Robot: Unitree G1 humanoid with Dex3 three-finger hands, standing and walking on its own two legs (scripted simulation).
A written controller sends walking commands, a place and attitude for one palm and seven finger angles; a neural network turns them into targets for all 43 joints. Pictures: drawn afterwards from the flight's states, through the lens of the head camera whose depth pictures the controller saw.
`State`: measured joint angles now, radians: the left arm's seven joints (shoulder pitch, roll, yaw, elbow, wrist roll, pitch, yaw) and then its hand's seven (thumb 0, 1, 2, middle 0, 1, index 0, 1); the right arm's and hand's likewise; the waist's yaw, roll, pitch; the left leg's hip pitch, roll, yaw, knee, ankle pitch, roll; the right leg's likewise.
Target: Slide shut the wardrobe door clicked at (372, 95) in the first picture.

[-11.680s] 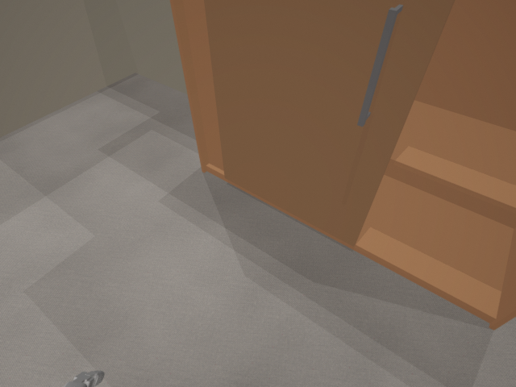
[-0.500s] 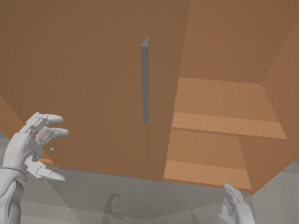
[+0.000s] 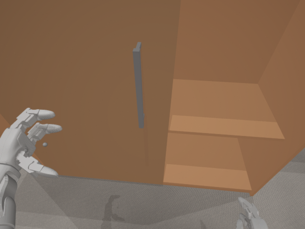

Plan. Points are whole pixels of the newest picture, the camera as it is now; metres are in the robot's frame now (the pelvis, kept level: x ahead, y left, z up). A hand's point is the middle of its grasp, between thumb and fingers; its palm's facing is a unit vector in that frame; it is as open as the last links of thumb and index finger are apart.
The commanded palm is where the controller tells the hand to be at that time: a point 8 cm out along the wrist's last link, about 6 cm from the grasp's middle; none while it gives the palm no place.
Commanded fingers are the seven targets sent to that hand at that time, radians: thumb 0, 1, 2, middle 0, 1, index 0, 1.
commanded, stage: raise the hand with hooked fingers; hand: left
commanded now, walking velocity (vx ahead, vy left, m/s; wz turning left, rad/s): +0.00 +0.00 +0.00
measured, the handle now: (140, 91) +0.51 +0.08 +0.09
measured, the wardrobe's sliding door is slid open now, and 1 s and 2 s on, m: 0.57 0.57 0.57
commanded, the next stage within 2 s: move the hooked fingers beside the handle in 0.18 s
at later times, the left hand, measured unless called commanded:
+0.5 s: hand (56, 138) +0.29 +0.26 +0.12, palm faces +0.04 -1.00 -0.04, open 14.0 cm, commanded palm +0.27 +0.30 +0.12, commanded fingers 0.00 -0.50 0.30 -0.30 -1.20 -0.30 -1.20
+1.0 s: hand (86, 119) +0.35 +0.21 +0.12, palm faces +0.00 -1.00 -0.01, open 14.0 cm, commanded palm +0.34 +0.25 +0.11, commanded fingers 0.00 -0.50 0.30 -0.30 -1.20 -0.30 -1.20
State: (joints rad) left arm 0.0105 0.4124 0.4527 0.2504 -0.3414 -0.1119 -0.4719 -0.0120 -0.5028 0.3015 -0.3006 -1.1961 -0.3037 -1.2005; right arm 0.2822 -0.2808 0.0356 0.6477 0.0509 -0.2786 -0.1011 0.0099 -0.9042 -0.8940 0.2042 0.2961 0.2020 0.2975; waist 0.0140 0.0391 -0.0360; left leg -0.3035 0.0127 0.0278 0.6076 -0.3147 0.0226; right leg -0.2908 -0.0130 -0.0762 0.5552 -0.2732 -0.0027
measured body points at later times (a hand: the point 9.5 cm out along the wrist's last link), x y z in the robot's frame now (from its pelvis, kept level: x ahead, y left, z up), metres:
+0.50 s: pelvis -0.01 -0.01 +0.00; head +0.00 -0.02 +0.45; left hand +0.28 +0.31 +0.12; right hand +0.16 -0.26 -0.08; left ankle +0.00 +0.10 -0.73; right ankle +0.01 -0.12 -0.73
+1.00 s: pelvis +0.00 -0.01 +0.00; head +0.01 -0.02 +0.45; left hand +0.35 +0.26 +0.12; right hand +0.13 -0.26 -0.10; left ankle +0.00 +0.10 -0.73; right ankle +0.01 -0.12 -0.73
